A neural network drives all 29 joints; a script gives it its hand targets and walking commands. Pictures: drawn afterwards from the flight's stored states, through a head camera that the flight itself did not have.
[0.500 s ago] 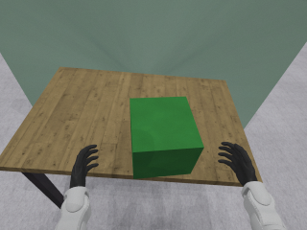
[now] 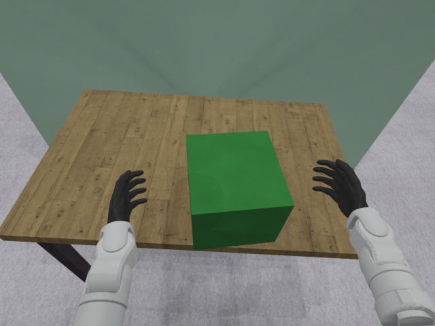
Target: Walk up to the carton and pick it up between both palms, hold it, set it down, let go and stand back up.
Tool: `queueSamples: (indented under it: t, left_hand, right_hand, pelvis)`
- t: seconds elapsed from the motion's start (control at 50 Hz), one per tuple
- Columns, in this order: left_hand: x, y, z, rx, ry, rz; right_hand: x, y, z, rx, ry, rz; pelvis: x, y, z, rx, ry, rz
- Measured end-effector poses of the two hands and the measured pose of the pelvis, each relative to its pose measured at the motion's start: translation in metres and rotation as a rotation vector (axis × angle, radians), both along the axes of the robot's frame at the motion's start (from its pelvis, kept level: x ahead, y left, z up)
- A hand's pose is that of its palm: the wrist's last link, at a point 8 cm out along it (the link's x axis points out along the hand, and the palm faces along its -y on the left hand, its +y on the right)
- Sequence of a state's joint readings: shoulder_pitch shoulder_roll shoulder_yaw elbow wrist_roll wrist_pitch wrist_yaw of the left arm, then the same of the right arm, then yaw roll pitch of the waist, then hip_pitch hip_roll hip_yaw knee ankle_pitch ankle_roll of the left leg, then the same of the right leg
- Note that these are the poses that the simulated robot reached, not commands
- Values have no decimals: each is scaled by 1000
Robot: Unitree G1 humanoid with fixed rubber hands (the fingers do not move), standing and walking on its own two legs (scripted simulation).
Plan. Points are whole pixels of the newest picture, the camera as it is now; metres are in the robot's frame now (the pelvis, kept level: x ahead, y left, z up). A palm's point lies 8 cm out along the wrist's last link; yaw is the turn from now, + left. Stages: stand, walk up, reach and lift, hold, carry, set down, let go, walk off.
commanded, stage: reach and lift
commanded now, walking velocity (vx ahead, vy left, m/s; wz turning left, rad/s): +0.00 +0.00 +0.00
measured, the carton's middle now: (231, 189) +0.43 +0.00 -0.06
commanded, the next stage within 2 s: none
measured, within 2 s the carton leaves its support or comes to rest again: neither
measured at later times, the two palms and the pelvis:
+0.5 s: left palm (122, 171) +0.35 +0.21 +0.09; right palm (334, 152) +0.42 -0.19 +0.11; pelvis -0.01 -0.01 +0.00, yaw +0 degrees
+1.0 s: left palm (123, 152) +0.39 +0.22 +0.09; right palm (320, 132) +0.47 -0.17 +0.11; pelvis -0.01 -0.01 -0.01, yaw +2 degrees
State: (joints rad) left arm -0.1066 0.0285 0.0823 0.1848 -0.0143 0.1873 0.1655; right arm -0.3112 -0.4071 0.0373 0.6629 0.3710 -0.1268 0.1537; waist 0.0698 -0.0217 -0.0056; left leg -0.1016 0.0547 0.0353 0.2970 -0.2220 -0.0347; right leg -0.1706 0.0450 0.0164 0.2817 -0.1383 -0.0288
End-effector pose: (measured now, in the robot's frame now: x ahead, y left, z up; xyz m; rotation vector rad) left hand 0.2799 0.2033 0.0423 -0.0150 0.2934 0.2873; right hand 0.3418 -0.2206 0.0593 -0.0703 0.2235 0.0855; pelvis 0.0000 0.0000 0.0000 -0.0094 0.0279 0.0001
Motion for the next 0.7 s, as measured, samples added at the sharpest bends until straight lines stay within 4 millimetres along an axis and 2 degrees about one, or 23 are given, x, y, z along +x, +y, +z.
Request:
queueSamples:
  t: [0.14, 0.22, 0.28, 0.36, 0.46, 0.7]
  left_hand:
    - [23, 3, 20, 16, -38, -7]
    - [33, 5, 24, 24, -19, -17]
    - [41, 5, 27, 12, -14, -18]
    - [52, 6, 42, 23, -66, -14]
    - [63, 6, 43, 28, -38, -17]
    - [92, 16, 61, 27, -45, 6]
  right_hand:
    - [32, 16, 23, 9, -60, 39]
    - [46, 19, 28, -2, -46, 29]
    - [55, 22, 32, -2, -39, 25]
    - [65, 27, 41, 2, -57, 29]
    - [74, 29, 42, -1, -19, 15]
    - [105, 51, 70, -11, -16, 33]
  pelvis:
    - [-3, -4, -1, 4, 33, 0]
    - [-5, -5, -1, 6, 43, 10]
    - [-6, -6, -2, 7, 51, 12]
    - [-8, -6, -2, 7, 62, 8]
    - [-11, -8, -3, 7, 78, 9]
    - [-17, -11, -6, 9, 152, 15]
